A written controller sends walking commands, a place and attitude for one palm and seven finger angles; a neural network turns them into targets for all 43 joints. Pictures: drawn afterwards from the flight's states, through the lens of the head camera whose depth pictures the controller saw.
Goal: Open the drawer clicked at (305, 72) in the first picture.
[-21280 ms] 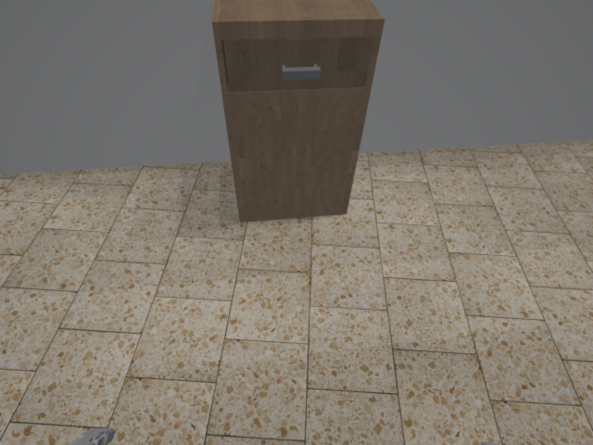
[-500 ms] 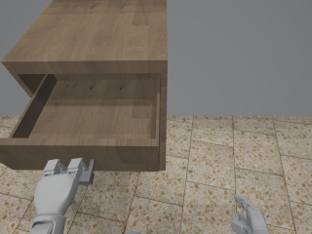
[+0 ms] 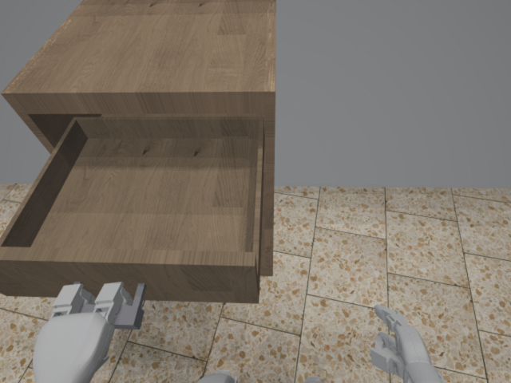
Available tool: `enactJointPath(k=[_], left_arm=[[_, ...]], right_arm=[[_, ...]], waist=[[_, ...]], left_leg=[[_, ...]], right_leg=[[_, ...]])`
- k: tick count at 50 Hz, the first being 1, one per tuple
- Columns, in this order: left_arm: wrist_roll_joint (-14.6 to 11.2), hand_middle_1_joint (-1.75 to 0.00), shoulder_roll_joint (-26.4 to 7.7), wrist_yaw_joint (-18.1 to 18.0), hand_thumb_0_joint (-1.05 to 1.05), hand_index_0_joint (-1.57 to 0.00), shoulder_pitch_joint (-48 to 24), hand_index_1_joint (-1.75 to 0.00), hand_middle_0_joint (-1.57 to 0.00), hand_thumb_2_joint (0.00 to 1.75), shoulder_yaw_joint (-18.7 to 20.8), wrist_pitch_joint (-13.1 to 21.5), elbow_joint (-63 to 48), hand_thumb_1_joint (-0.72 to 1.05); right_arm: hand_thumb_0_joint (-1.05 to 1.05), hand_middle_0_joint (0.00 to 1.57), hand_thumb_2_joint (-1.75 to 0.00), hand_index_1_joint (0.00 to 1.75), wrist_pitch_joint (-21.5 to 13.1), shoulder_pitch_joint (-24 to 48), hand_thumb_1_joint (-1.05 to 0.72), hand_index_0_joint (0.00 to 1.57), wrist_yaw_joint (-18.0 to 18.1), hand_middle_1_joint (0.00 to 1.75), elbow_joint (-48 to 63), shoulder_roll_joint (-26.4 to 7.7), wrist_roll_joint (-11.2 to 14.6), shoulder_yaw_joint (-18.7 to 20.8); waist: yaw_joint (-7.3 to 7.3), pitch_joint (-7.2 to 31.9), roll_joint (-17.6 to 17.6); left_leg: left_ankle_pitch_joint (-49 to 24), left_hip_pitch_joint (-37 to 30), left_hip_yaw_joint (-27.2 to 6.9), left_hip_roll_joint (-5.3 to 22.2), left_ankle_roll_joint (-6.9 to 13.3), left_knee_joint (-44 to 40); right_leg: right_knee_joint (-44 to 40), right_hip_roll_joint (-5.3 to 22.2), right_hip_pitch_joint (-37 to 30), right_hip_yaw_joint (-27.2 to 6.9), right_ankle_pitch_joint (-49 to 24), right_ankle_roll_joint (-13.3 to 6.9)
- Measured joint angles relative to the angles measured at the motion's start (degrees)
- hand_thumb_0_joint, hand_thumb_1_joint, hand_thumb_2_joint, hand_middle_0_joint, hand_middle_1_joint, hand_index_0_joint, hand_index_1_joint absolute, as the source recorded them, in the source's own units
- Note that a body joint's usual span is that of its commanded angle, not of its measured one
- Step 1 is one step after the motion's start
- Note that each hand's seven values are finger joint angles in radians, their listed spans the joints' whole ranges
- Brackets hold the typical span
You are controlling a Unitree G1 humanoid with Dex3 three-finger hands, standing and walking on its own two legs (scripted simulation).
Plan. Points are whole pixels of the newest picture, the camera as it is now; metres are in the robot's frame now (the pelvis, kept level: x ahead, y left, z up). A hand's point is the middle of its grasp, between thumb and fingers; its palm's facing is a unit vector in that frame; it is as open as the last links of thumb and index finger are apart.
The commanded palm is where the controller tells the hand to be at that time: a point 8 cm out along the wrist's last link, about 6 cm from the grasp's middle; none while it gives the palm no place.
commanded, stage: pull the drawer open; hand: left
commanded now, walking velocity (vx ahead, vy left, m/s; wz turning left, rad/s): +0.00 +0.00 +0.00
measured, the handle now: (104, 302) +0.22 +0.26 +0.01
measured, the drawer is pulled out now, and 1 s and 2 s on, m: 0.30 0.30 0.30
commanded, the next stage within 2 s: open the thumb to release the handle in 0.14 s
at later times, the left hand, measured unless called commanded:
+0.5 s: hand (99, 343) +0.17 +0.25 -0.01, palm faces -0.01 -0.08 -1.00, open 7.3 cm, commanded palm +0.14 +0.25 +0.04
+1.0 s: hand (98, 346) +0.17 +0.25 -0.01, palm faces -0.01 -0.08 -1.00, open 13.7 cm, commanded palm +0.15 +0.25 +0.04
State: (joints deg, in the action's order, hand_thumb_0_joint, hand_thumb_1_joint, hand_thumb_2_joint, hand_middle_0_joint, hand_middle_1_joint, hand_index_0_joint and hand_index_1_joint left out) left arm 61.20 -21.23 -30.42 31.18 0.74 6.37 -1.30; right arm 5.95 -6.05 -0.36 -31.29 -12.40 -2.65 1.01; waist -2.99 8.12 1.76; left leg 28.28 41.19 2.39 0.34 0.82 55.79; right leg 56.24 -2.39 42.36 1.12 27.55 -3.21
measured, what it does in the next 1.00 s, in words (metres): stands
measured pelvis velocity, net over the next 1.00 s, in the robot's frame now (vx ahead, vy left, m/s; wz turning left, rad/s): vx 0.00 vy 0.00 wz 0.01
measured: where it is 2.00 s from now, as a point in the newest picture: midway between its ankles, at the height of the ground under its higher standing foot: outside the picture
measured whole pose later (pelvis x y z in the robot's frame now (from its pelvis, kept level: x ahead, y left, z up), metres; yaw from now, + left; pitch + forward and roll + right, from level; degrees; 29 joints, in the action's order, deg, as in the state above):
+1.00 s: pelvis +0.00 +0.00 +0.00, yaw +1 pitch +13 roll +0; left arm 61.2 -20.3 -30.2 29.1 -0.4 5.4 0.1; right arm 4.8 -8.7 -1.0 -30.8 -13.7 -2.8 1.6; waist -2.8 8.9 2.6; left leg 27.8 41.6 1.5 0.0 1.0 55.9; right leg 55.7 -2.1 42.1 1.9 27.0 -3.0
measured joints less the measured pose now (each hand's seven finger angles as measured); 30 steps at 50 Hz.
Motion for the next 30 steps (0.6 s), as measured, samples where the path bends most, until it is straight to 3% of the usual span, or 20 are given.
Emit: enactJointPath(k=[13,19,24,30], left_arm=[[-1.0,-1.3,-0.6,0.0,0.01,-0.36,4.9,-1.28,-0.24,0.73,1.6,1.0,-2.8,0.67],[0.3,-1.31,0.2,-1.9,0.0,-0.38,1.8,-1.3,-0.28,0.76,0.5,1.3,-1.7,0.63],[-0.3,-1.29,1.1,-1.4,0.0,-0.38,0.6,-1.29,-0.31,0.72,-0.6,-0.4,-0.9,0.49],[-0.4,-1.26,1.4,0.0,0.0,-0.37,-0.4,-1.27,-0.31,0.59,-1.4,-2.0,-0.1,0.18]], right_arm=[[0.01,0.2,-0.9,0.3,0.1,-0.8,-0.91,0.2,-1.3,0.3,0.8,-0.3,-0.4,0.4],[0.01,0.2,-0.9,0.3,-0.6,-1.6,-0.91,0.2,-1.1,0.3,-0.2,-1.5,-1.0,1.7],[0.01,0.2,-0.9,0.3,-0.4,-1.6,-0.91,0.2,-0.8,0.3,-0.4,-1.0,-0.3,1.1],[0.01,0.2,-0.9,0.3,-0.7,-2.1,-0.91,0.2,-0.8,0.3,0.5,-0.2,0.0,0.1]], waist=[[1.28,0.6,-0.3],[-0.02,0.9,0.5],[-0.03,0.9,1.0],[0.12,0.9,1.2]], left_leg=[[0.7,0.1,0.8,0.4,0.1,-0.2],[1.2,2.4,-0.2,-0.2,0.3,1.8],[0.8,1.6,-0.2,-0.4,0.4,1.2],[0.1,0.2,-0.4,-0.4,0.3,0.0]], right_leg=[[-0.1,-0.5,0.5,-0.8,0.3,0.1],[1.5,0.2,2.2,0.2,1.1,0.3],[0.9,0.4,1.3,0.2,0.8,0.4],[-0.3,0.4,-0.1,0.3,0.1,0.3]])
